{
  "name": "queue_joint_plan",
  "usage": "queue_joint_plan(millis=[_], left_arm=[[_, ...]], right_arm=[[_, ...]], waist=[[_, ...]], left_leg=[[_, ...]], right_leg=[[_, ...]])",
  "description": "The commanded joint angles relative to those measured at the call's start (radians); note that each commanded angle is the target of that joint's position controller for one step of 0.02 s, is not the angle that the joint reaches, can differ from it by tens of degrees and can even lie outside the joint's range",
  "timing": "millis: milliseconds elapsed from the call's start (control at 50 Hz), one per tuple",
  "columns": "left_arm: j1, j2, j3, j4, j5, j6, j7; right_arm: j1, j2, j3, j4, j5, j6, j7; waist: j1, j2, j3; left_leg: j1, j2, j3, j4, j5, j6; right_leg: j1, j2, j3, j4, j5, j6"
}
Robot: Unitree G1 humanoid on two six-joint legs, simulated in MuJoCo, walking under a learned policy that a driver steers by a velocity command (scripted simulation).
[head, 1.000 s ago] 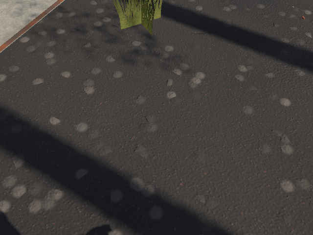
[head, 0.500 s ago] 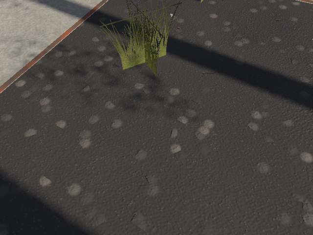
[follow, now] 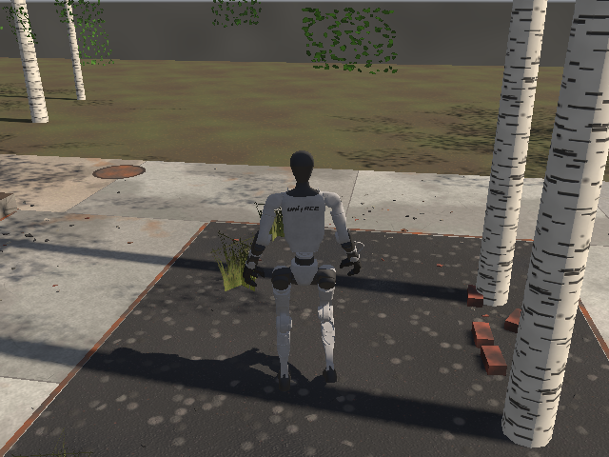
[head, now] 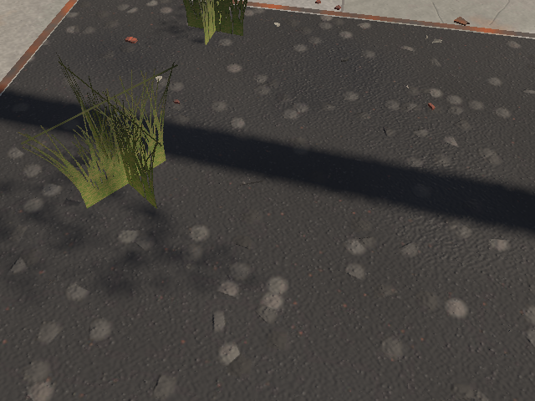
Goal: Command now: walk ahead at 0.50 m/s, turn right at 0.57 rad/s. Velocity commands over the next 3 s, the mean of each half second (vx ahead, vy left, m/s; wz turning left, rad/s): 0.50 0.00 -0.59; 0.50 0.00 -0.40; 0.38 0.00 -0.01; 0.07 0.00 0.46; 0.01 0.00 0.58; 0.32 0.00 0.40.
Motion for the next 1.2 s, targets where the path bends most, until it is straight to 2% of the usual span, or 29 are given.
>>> queue_joint_plan(millis=[20, 160, 240, 280, 300, 320, 340, 360, 380, 400, 420, 440, 460, 480, 540, 640, 740, 780, 800, 820, 840, 860, 880, 920, 960, 1000, 1080, 1140, 1200], left_arm=[[-0.036, 0.037, 0.013, -0.101, 0.000, -0.003, -0.009], [-0.206, 0.008, -0.006, -0.152, 0.006, -0.018, -0.042], [-0.302, 0.018, -0.005, -0.200, 0.002, -0.018, -0.063], [-0.285, 0.045, 0.009, -0.212, 0.007, -0.013, -0.067], [-0.232, 0.070, 0.023, -0.206, 0.011, -0.008, -0.066], [-0.102, 0.109, 0.047, -0.176, 0.010, -0.004, -0.060], [0.077, 0.170, 0.080, -0.130, 0.006, 0.005, -0.044], [0.106, 0.291, 0.102, -0.124, -0.003, 0.006, -0.026], [0.127, 0.257, 0.084, -0.161, 0.000, -0.011, -0.031], [0.104, 0.188, 0.062, -0.147, 0.010, -0.024, -0.038], [0.058, 0.165, 0.055, -0.141, 0.010, -0.032, -0.037], [-0.011, 0.140, 0.046, -0.148, 0.011, -0.034, -0.035], [-0.059, 0.116, 0.037, -0.161, 0.021, -0.035, -0.032], [-0.083, 0.108, 0.033, -0.169, 0.028, -0.036, -0.029], [-0.075, 0.120, 0.037, -0.147, 0.021, -0.042, -0.013], [-0.005, 0.146, 0.045, -0.104, 0.009, -0.030, 0.009], [0.061, 0.123, 0.039, -0.052, 0.005, -0.027, 0.011], [0.056, 0.121, 0.040, -0.042, 0.010, -0.021, 0.010], [0.055, 0.101, 0.033, -0.041, 0.012, -0.019, 0.008], [0.060, 0.056, 0.015, -0.047, 0.019, -0.020, 0.004], [0.175, 0.002, -0.005, -0.057, 0.008, -0.028, 0.005], [0.203, 0.026, -0.006, -0.055, -0.006, -0.036, 0.008], [0.103, 0.112, 0.015, -0.059, -0.013, -0.038, 0.009], [-0.045, 0.110, 0.014, -0.094, 0.010, -0.039, 0.008], [-0.039, 0.075, 0.014, -0.088, 0.018, -0.042, 0.000], [-0.029, 0.043, 0.006, -0.079, 0.018, -0.041, -0.003], [-0.147, 0.006, -0.012, -0.111, 0.026, -0.049, -0.008], [-0.243, -0.008, -0.019, -0.127, 0.019, -0.059, -0.020], [-0.323, -0.002, -0.019, -0.151, 0.010, -0.065, -0.034]], right_arm=[[0.018, -0.116, -0.033, -0.023, 0.005, -0.017, -0.002], [0.039, -0.186, -0.050, 0.033, 0.011, -0.006, -0.009], [0.093, -0.222, -0.059, 0.069, 0.030, 0.013, -0.010], [0.093, -0.249, -0.068, 0.073, 0.038, 0.026, -0.015], [0.093, -0.266, -0.073, 0.073, 0.042, 0.033, -0.020], [0.083, -0.268, -0.072, 0.069, 0.045, 0.041, -0.025], [0.092, -0.241, -0.060, 0.061, 0.035, 0.039, -0.030], [0.175, -0.108, -0.016, 0.007, -0.013, 0.023, -0.019], [0.137, -0.133, -0.006, -0.011, -0.002, -0.013, -0.004], [0.022, -0.204, -0.028, -0.039, 0.042, -0.032, 0.007], [-0.014, -0.191, -0.020, -0.053, 0.045, -0.043, 0.007], [-0.014, -0.182, -0.020, -0.041, 0.022, -0.046, -0.002], [0.001, -0.191, -0.027, -0.034, 0.007, -0.038, -0.006], [0.017, -0.190, -0.029, -0.031, 0.002, -0.025, -0.005], [0.006, -0.148, -0.019, -0.030, -0.008, -0.001, -0.008], [-0.193, -0.098, 0.005, -0.076, 0.001, -0.005, 0.004], [-0.227, -0.143, -0.010, -0.088, 0.015, -0.022, 0.025], [-0.176, -0.156, -0.020, -0.078, 0.014, -0.027, 0.025], [-0.105, -0.170, -0.031, -0.059, 0.008, -0.030, 0.020], [0.008, -0.205, -0.044, -0.045, -0.005, -0.035, 0.014], [0.135, -0.297, -0.069, -0.023, -0.018, -0.031, 0.011], [0.215, -0.275, -0.072, 0.023, 0.012, -0.019, 0.025], [0.174, -0.200, -0.049, 0.013, 0.027, -0.017, 0.027], [0.073, -0.148, -0.027, 0.001, 0.008, -0.005, 0.023], [0.036, -0.116, -0.014, 0.004, -0.003, -0.006, 0.018], [0.049, -0.122, -0.015, 0.016, 0.007, -0.011, 0.015], [0.087, -0.171, -0.026, 0.047, 0.019, -0.006, 0.006], [0.131, -0.186, -0.027, 0.074, 0.028, 0.004, 0.002], [0.189, -0.193, -0.027, 0.106, 0.033, 0.016, 0.001]], waist=[[-0.016, 0.157, 0.011], [-0.060, 0.102, 0.039], [-0.078, 0.103, 0.064], [-0.046, 0.127, 0.034], [-0.008, 0.145, -0.008], [0.071, 0.135, -0.078], [0.155, 0.091, -0.166], [0.077, -0.181, -0.251], [0.106, -0.150, -0.434], [0.135, -0.066, -0.310], [0.101, -0.026, -0.187], [0.054, 0.037, -0.120], [0.014, 0.022, -0.086], [-0.011, 0.002, -0.077], [-0.022, 0.005, -0.053], [0.052, -0.022, -0.007], [0.066, -0.052, -0.002], [0.034, -0.078, 0.000], [-0.001, -0.074, -0.029], [-0.053, -0.029, -0.133], [-0.048, 0.195, -0.294], [-0.062, 0.367, -0.317], [-0.084, 0.229, -0.171], [-0.060, 0.122, -0.013], [-0.017, 0.156, 0.006], [-0.010, 0.166, -0.007], [-0.038, 0.127, 0.010], [-0.073, 0.124, 0.025], [-0.096, 0.122, 0.045]], left_leg=[[0.145, 0.278, -0.226, -0.236, 0.122, 0.164], [0.175, 0.260, 0.011, -0.257, 0.285, 0.140], [0.278, 0.295, 0.068, -0.217, 0.363, 0.112], [0.325, 0.302, 0.107, -0.116, 0.640, 0.091], [0.334, 0.298, 0.128, -0.014, 0.810, 0.080], [0.292, 0.276, 0.157, 0.162, 0.887, 0.058], [0.113, 0.241, 0.168, 0.414, 0.749, 0.022], [-0.341, 0.089, 0.156, 0.797, -0.110, -0.042], [-0.495, -0.008, -0.087, 0.972, -0.423, -0.045], [-0.584, 0.050, -0.136, 0.980, -0.330, -0.029], [-0.578, 0.088, -0.120, 0.901, -0.240, -0.017], [-0.521, 0.122, -0.117, 0.814, -0.183, -0.024], [-0.446, 0.144, -0.120, 0.753, -0.146, -0.031], [-0.394, 0.149, -0.120, 0.727, -0.125, -0.042], [-0.353, 0.135, -0.092, 0.606, -0.062, -0.088], [-0.272, 0.067, -0.085, 0.237, 0.246, -0.105], [-0.218, 0.060, -0.114, 0.109, 0.240, -0.063], [-0.156, 0.053, -0.090, 0.081, 0.151, -0.026], [-0.056, 0.041, -0.067, 0.049, 0.128, 0.001], [0.134, 0.126, -0.141, 0.065, 0.127, 0.053], [0.493, 0.330, -0.482, 0.049, 0.025, 0.201], [0.577, 0.428, -0.827, -0.110, -0.297, 0.274], [0.474, 0.402, -0.780, -0.150, -0.436, 0.233], [0.249, 0.321, -0.536, -0.172, -0.254, 0.194], [0.144, 0.256, -0.412, -0.210, -0.093, 0.177], [0.123, 0.238, -0.337, -0.235, 0.029, 0.191], [0.134, 0.230, -0.227, -0.269, 0.182, 0.196], [0.129, 0.208, -0.156, -0.266, 0.216, 0.174], [0.175, 0.237, -0.156, -0.248, 0.221, 0.166]], right_leg=[[-0.214, -0.091, 0.034, -0.032, 0.066, 0.016], [-0.178, -0.081, -0.031, -0.381, 0.376, 0.007], [-0.166, -0.057, -0.080, -0.497, 0.328, -0.035], [-0.087, -0.006, -0.130, -0.521, 0.227, -0.074], [0.000, 0.033, -0.160, -0.524, 0.177, -0.097], [0.179, 0.074, -0.177, -0.572, 0.201, -0.131], [0.472, 0.067, -0.109, -0.603, 0.241, -0.173], [0.844, -0.205, 0.384, -0.631, 0.171, -0.328], [0.945, -0.326, 0.793, -0.802, 0.003, -0.435], [0.868, -0.291, 0.658, -0.841, 0.011, -0.368], [0.717, -0.248, 0.526, -0.849, 0.080, -0.333], [0.573, -0.207, 0.429, -0.855, 0.184, -0.302], [0.462, -0.175, 0.362, -0.872, 0.294, -0.290], [0.393, -0.159, 0.339, -0.895, 0.342, -0.292], [0.270, -0.127, 0.255, -0.921, 0.440, -0.300], [0.200, -0.062, 0.196, -0.909, 0.290, -0.229], [0.318, -0.132, 0.291, -0.825, 0.208, -0.201], [0.352, -0.143, 0.312, -0.768, 0.265, -0.182], [0.354, -0.109, 0.297, -0.697, 0.346, -0.163], [0.308, -0.055, 0.244, -0.504, 0.349, -0.130], [0.024, 0.071, 0.122, -0.162, 0.126, -0.052], [-0.200, 0.108, 0.094, 0.054, -0.223, -0.020], [-0.289, 0.058, 0.133, 0.128, -0.171, -0.026], [-0.280, -0.014, 0.065, 0.072, -0.040, -0.029], [-0.192, -0.065, 0.046, -0.030, 0.039, -0.025], [-0.168, -0.072, 0.018, -0.091, 0.069, -0.013], [-0.183, -0.080, -0.011, -0.330, 0.240, 0.011], [-0.117, -0.055, -0.040, -0.498, 0.378, 0.017], [-0.093, -0.035, -0.049, -0.578, 0.407, 0.007]])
